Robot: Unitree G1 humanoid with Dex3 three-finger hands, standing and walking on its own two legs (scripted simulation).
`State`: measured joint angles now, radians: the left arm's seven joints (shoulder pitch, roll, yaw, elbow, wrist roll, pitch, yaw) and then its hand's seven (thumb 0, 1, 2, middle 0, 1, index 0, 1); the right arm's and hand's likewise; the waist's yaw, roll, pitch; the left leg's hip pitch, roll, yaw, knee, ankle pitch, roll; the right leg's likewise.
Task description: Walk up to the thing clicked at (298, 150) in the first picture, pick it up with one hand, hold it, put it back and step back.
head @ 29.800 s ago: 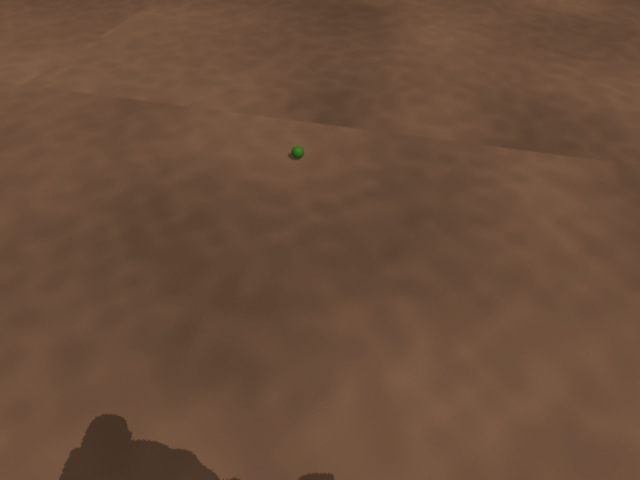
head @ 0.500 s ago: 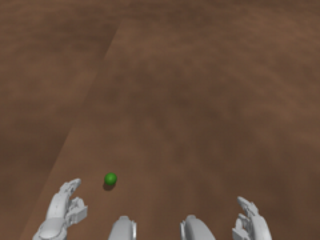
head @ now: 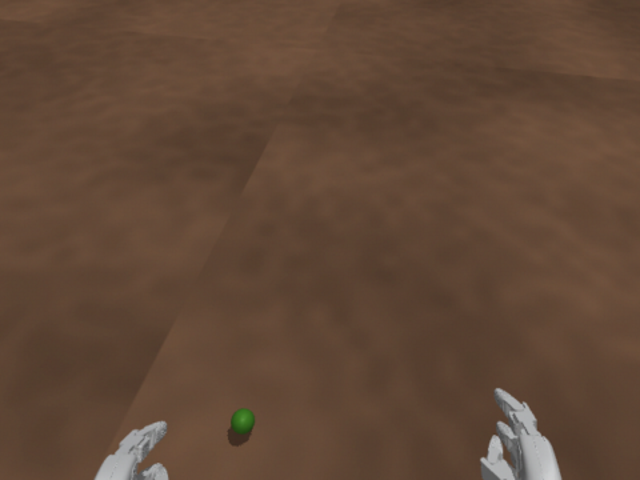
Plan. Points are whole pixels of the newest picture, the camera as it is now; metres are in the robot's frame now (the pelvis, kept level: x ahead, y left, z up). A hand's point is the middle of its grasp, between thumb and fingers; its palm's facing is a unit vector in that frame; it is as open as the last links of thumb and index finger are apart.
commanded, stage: home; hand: left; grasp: from above
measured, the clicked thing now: (242, 421) +0.46 +0.21 -0.68
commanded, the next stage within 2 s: stand in 1.80 s
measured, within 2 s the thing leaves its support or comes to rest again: neither
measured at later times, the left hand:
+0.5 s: hand out of the picture +0.16 +0.18 -0.05, palm faces +0.04 -0.98 -0.19, open 7.4 cm
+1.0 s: hand out of the picture +0.17 +0.18 -0.05, palm faces +0.04 -0.98 -0.19, open 7.4 cm
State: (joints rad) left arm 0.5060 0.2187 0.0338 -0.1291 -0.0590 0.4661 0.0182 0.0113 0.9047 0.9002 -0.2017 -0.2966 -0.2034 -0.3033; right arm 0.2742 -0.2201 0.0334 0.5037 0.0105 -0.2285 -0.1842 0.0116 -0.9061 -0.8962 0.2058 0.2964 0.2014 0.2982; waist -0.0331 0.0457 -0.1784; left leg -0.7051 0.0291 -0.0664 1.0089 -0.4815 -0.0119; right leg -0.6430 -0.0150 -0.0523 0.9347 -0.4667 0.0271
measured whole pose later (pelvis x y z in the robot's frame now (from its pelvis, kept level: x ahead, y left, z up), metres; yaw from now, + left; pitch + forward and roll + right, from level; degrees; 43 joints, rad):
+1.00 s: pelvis +0.01 +0.00 +0.00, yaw -1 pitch +10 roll -3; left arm 0.50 0.22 0.03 -0.13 -0.05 0.45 0.02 0.01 0.91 0.90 -0.20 -0.30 -0.20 -0.30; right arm 0.29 -0.22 0.03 0.54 0.01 -0.24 -0.18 0.01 -0.90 -0.90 0.21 0.30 0.20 0.30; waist -0.03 0.04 -0.17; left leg -0.70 0.03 -0.06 1.02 -0.50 -0.01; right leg -0.64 -0.01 -0.04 0.94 -0.48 0.03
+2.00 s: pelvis +0.00 +0.00 +0.01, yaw +0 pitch +5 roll -1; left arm 0.29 0.26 0.00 0.28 0.03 0.18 0.03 0.01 0.90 0.90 -0.20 -0.30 -0.21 -0.30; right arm 0.20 -0.26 0.01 0.71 -0.08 -0.10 -0.08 0.01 -0.91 -0.90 0.21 0.30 0.20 0.30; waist 0.01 0.00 -0.04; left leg -0.56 0.01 -0.03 0.93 -0.46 0.00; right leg -0.53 -0.03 -0.02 0.90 -0.46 0.02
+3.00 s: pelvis -0.01 -0.01 +0.06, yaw -1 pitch -4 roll +0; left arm 0.17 0.29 0.03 1.14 0.02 0.00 0.02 0.01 0.90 0.90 -0.20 -0.30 -0.21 -0.30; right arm 0.18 -0.30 -0.04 1.12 -0.02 0.01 -0.01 0.00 -0.91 -0.90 0.20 0.30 0.20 0.30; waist 0.01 0.02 0.07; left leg -0.13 0.01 -0.02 0.38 -0.18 -0.02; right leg -0.12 -0.03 -0.02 0.38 -0.19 0.02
